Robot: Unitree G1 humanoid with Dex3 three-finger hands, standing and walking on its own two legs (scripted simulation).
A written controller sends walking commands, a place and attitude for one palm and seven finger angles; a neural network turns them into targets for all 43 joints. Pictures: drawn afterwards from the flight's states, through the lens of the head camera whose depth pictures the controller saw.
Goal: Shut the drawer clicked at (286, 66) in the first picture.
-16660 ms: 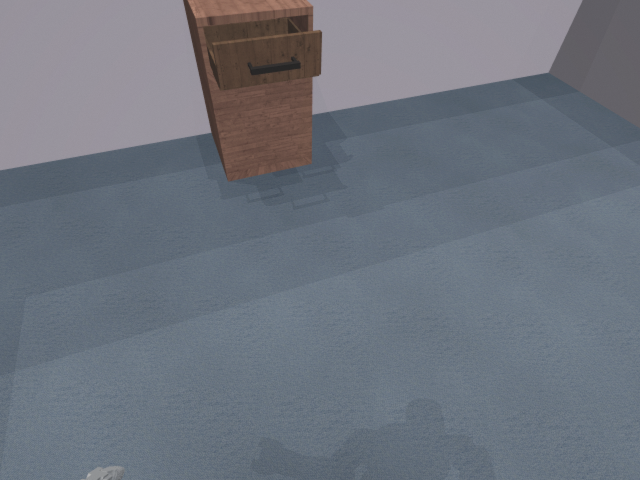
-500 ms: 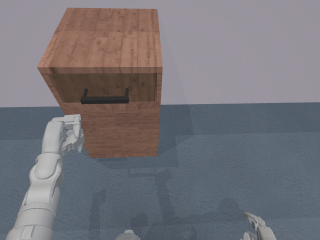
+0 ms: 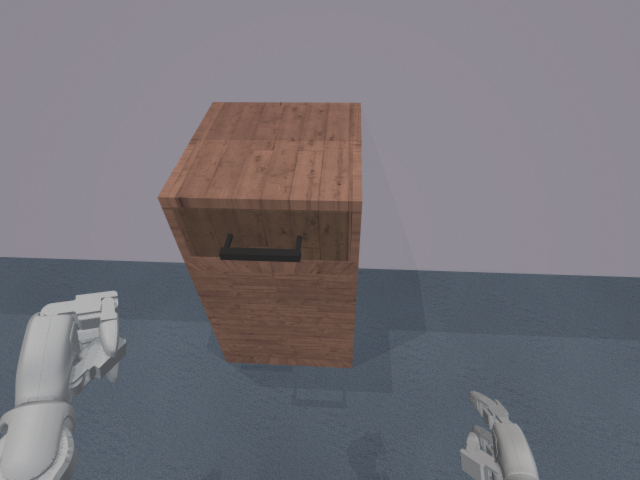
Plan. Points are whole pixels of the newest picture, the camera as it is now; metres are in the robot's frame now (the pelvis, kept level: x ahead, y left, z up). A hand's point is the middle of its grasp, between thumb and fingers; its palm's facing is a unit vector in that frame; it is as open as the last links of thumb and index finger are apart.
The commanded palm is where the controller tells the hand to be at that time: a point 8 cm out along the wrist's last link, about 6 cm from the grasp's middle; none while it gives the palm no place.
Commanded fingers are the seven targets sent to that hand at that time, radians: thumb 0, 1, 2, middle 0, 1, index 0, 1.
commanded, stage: draw the hand back to the body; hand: left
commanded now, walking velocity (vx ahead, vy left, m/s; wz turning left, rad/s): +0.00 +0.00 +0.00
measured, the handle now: (262, 247) +0.61 +0.21 -0.15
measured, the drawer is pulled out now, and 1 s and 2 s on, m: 0.00 0.00 0.00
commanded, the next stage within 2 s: step back with the hand held close in 0.28 s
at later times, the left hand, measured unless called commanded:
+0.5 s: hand (89, 361) +0.17 +0.23 +0.16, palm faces +0.39 -0.82 -0.42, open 3.2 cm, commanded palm +0.12 +0.27 +0.17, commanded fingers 0.00 0.90 0.90 -1.40 -1.60 -1.40 -1.60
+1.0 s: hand (39, 412) +0.13 +0.26 +0.15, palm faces +0.32 -0.81 -0.50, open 3.2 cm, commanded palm +0.07 +0.30 +0.17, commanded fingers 0.00 0.90 0.90 -1.40 -1.60 -1.40 -1.60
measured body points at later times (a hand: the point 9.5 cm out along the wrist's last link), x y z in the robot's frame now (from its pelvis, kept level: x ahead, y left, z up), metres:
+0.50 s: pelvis -0.01 -0.01 +0.00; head -0.03 -0.03 +0.45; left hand +0.15 +0.27 +0.19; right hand +0.18 -0.23 -0.08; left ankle +0.00 +0.11 -0.74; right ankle -0.05 -0.11 -0.74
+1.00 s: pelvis -0.06 +0.02 +0.00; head -0.04 +0.01 +0.45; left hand +0.10 +0.30 +0.18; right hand +0.12 -0.22 -0.09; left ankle +0.00 +0.11 -0.74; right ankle -0.05 -0.11 -0.74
